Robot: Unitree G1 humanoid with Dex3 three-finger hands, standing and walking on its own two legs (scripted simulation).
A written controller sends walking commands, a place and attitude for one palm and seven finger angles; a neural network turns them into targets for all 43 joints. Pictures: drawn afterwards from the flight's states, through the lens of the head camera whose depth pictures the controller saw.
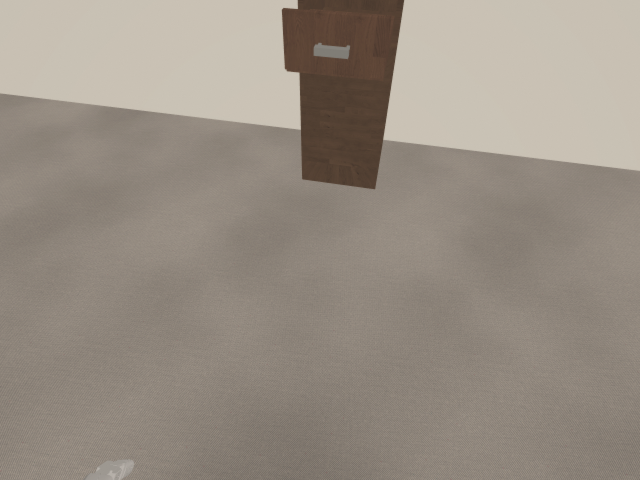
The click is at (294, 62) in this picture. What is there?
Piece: drawer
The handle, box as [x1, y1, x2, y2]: [314, 43, 349, 58]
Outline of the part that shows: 314,46 314,55 347,58 348,56 348,45 346,47 327,46 318,43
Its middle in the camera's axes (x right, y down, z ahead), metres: +0.03 -0.59 +1.20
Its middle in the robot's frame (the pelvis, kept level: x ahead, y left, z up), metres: +1.30 +0.02 +0.02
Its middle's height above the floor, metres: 0.79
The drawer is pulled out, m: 0.30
